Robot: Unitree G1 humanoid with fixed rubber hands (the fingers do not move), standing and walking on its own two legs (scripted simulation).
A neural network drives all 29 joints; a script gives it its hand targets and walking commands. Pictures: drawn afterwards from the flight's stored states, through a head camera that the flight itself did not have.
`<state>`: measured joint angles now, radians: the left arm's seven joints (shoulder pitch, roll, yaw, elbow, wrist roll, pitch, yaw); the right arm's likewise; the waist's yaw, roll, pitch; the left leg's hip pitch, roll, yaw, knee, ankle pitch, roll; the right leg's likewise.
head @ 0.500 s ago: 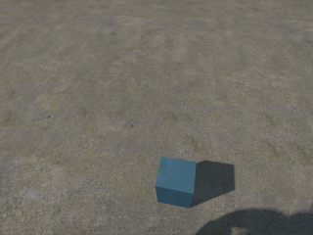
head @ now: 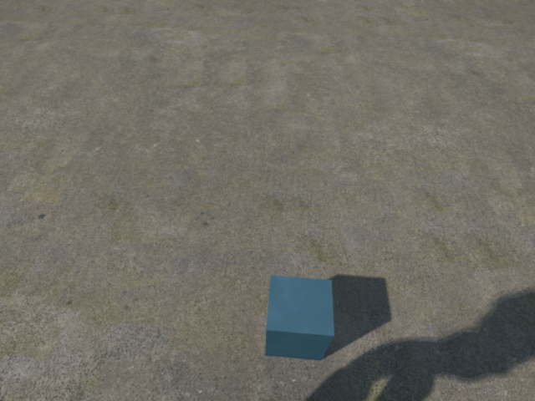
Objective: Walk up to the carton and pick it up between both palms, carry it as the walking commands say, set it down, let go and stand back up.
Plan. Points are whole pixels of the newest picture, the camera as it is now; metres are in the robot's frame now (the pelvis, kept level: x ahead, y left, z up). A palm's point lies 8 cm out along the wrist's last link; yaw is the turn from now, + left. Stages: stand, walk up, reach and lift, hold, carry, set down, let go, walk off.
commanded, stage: walk up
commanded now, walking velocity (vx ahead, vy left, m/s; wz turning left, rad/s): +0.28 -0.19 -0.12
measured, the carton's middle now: (296, 319) +0.44 -0.09 -0.63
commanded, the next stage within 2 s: none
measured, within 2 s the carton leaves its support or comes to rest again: neither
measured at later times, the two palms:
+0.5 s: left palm out of the picture +0.06 +0.15 -0.13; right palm out of the picture +0.11 -0.32 -0.14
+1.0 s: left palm out of the picture +0.13 +0.18 -0.14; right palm out of the picture +0.12 -0.30 -0.14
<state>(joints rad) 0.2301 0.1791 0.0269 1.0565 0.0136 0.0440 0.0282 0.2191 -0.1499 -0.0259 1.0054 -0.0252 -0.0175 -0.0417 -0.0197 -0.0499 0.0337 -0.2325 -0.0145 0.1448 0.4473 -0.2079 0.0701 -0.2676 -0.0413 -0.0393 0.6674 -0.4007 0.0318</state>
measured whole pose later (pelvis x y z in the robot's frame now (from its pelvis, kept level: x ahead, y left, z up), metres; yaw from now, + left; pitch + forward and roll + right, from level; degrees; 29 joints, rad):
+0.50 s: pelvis +0.07 -0.08 +0.00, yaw -2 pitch -1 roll -1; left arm 0.35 0.15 0.00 1.05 0.03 -0.05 0.02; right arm 0.22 -0.22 -0.08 1.03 -0.02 0.01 0.00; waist 0.03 0.07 0.03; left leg -0.43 0.07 0.07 0.87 -0.41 -0.04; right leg -0.08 -0.04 -0.07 0.38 -0.29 0.02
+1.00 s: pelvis +0.11 -0.06 +0.00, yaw -2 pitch -1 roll +0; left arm 0.26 0.21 0.00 1.08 0.01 0.00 0.03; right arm 0.23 -0.18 -0.04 1.06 -0.01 0.01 -0.03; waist -0.02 -0.01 0.08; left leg -0.27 0.03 0.13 0.46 -0.16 0.03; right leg -0.01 -0.08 -0.06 0.40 -0.36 0.06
